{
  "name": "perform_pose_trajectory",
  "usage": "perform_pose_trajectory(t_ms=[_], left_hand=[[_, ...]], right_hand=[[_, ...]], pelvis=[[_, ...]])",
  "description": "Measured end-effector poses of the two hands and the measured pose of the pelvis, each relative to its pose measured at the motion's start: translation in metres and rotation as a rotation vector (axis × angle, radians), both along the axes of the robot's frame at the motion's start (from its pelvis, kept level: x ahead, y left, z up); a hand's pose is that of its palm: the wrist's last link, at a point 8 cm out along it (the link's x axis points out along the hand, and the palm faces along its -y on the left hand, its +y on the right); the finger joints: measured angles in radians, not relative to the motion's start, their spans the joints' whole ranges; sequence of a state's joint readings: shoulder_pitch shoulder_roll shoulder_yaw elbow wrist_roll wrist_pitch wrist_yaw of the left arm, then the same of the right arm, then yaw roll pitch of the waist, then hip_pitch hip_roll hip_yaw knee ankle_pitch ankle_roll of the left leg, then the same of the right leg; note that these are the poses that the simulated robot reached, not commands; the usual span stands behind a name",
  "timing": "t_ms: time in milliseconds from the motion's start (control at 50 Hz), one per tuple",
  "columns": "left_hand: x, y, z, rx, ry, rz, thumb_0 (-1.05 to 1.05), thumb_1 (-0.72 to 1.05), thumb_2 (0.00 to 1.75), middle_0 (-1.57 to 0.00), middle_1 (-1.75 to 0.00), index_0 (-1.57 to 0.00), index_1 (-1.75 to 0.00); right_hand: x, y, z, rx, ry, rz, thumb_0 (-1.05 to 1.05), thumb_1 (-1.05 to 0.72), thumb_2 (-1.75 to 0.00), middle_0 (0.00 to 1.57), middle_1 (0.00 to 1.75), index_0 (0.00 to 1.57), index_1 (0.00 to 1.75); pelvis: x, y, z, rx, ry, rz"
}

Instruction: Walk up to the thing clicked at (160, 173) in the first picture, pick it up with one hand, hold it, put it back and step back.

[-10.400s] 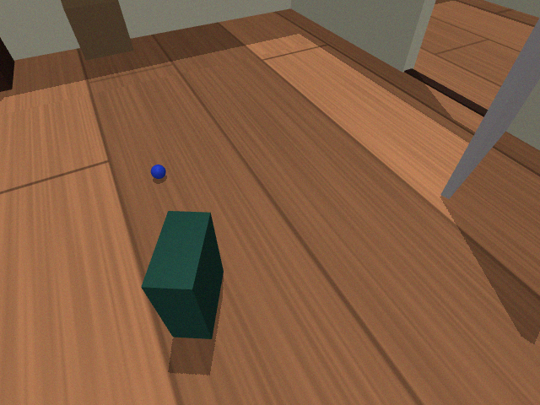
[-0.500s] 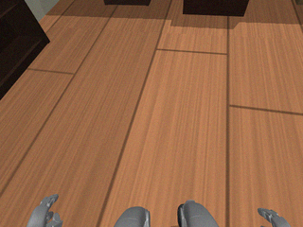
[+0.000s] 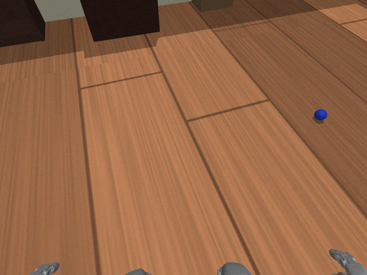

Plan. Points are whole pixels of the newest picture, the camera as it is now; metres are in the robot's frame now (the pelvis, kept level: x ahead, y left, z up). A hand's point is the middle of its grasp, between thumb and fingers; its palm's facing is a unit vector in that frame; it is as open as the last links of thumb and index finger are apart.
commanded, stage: walk up
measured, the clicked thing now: (320, 114) +1.20 -1.01 -0.72
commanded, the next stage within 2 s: none
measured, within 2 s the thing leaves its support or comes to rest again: neither
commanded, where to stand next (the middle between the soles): +0.11 -0.07 m, yaw -52 degrees
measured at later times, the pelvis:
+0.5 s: pelvis +0.05 -0.03 -0.01, yaw -24 degrees
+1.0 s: pelvis +0.06 -0.04 -0.02, yaw -40 degrees
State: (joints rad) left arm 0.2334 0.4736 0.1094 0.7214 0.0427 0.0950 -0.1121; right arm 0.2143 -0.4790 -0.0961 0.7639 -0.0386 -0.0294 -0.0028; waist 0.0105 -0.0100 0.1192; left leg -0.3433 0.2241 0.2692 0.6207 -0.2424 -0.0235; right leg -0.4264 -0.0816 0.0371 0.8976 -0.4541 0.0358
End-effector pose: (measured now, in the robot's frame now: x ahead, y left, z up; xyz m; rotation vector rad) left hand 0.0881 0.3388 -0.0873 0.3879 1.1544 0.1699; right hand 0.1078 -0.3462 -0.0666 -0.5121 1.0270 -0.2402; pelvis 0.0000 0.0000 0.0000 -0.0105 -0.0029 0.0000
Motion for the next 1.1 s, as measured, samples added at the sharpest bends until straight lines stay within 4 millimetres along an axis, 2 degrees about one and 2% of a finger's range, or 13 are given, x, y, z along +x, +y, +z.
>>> perform_pose_trajectory(t_ms=[100, 160, 240, 320, 380, 440, 540, 620, 700, 780, 900, 1000, 1100], left_hand=[[0.02, -0.028, 0.001, 0.05, 0.01, -0.115, 0.01, 0.9, 0.9, -0.2, -0.3, -0.2, -0.3], [0.023, -0.05, 0.007, 0.059, -0.016, -0.157, 0.01, 0.9, 0.9, -0.2, -0.3, -0.2, -0.3], [0.029, -0.067, 0.012, 0.055, -0.007, -0.18, 0.01, 0.9, 0.9, -0.2, -0.3, -0.2, -0.3], [0.052, -0.074, 0.006, 0.059, -0.004, -0.225, 0.01, 0.9, 0.9, -0.2, -0.3, -0.2, -0.3], [0.081, -0.076, -0.005, 0.061, -0.007, -0.274, 0.01, 0.89, 0.9, -0.2, -0.3, -0.21, -0.3], [0.119, -0.082, -0.018, 0.069, -0.017, -0.324, 0.01, 0.9, 0.9, -0.2, -0.3, -0.2, -0.3], [0.174, -0.113, -0.013, 0.053, -0.047, -0.445, 0.01, 0.9, 0.9, -0.2, -0.3, -0.2, -0.3], [0.207, -0.141, -0.003, 0.033, -0.082, -0.524, 0.01, 0.9, 0.9, -0.2, -0.3, -0.2, -0.3], [0.23, -0.168, -0.002, 0.049, -0.125, -0.588, 0.01, 0.9, 0.9, -0.2, -0.3, -0.2, -0.3], [0.237, -0.189, -0.005, 0.066, -0.157, -0.632, 0.01, 0.9, 0.9, -0.2, -0.3, -0.2, -0.3], [0.235, -0.203, -0.006, 0.061, -0.126, -0.676, 0.01, 0.9, 0.9, -0.2, -0.3, -0.2, -0.3], [0.239, -0.2, -0.014, 0.049, -0.109, -0.712, 0.01, 0.9, 0.9, -0.2, -0.3, -0.21, -0.3], [0.253, -0.183, -0.031, 0.028, -0.089, -0.729, 0.01, 0.89, 0.9, -0.2, -0.3, -0.21, -0.3]], right_hand=[[-0.059, -0.046, -0.016, 0.011, 0.03, -0.12, 0.0, -0.9, -0.9, 0.2, 0.3, 0.2, 0.3], [-0.087, -0.057, -0.03, 0.042, 0.082, -0.212, 0.0, -0.91, -0.9, 0.2, 0.3, 0.2, 0.3], [-0.1, -0.046, -0.036, 0.123, 0.071, -0.273, 0.01, -0.91, -0.9, 0.19, 0.3, 0.2, 0.3], [-0.103, -0.028, -0.042, 0.173, 0.047, -0.311, 0.01, -0.91, -0.9, 0.2, 0.3, 0.2, 0.3], [-0.101, -0.015, -0.046, 0.183, 0.026, -0.349, 0.01, -0.91, -0.9, 0.2, 0.3, 0.2, 0.3], [-0.102, -0.004, -0.049, 0.167, -0.003, -0.393, 0.0, -0.91, -0.9, 0.2, 0.3, 0.2, 0.3], [-0.119, 0.007, -0.04, 0.186, -0.003, -0.491, 0.0, -0.91, -0.9, 0.2, 0.3, 0.2, 0.3], [-0.138, 0.003, -0.038, 0.182, 0.026, -0.537, 0.0, -0.9, -0.9, 0.2, 0.3, 0.2, 0.3], [-0.157, -0.011, -0.05, 0.178, 0.041, -0.596, 0.0, -0.9, -0.9, 0.2, 0.3, 0.2, 0.3], [-0.168, -0.021, -0.065, 0.182, 0.055, -0.672, 0.0, -0.91, -0.9, 0.2, 0.3, 0.2, 0.3], [-0.163, -0.02, -0.066, 0.188, 0.01, -0.714, 0.0, -0.91, -0.9, 0.2, 0.3, 0.2, 0.3], [-0.166, -0.007, -0.067, 0.169, -0.005, -0.738, 0.0, -0.91, -0.9, 0.2, 0.3, 0.2, 0.3], [-0.173, 0.017, -0.064, 0.132, -0.006, -0.768, 0.0, -0.91, -0.9, 0.2, 0.3, 0.2, 0.3]], pelvis=[[-0.007, -0.022, -0.011, 0.002, 0.006, -0.087], [-0.006, -0.032, -0.01, -0.002, -0.009, -0.132], [0.004, -0.037, -0.003, 0.005, -0.018, -0.208], [0.019, -0.038, -0.004, 0.0, -0.022, -0.269], [0.033, -0.035, -0.01, -0.006, -0.021, -0.31], [0.042, -0.03, -0.019, 0.005, -0.022, -0.354], [0.048, -0.033, -0.008, 0.002, -0.024, -0.434], [0.053, -0.038, -0.004, -0.004, -0.008, -0.475], [0.054, -0.049, -0.014, -0.001, -0.005, -0.52], [0.053, -0.057, -0.022, -0.005, -0.017, -0.571], [0.056, -0.053, -0.019, 0.02, -0.023, -0.645], [0.06, -0.038, -0.023, 0.026, -0.021, -0.691], [0.066, -0.016, -0.031, 0.036, -0.027, -0.722]])
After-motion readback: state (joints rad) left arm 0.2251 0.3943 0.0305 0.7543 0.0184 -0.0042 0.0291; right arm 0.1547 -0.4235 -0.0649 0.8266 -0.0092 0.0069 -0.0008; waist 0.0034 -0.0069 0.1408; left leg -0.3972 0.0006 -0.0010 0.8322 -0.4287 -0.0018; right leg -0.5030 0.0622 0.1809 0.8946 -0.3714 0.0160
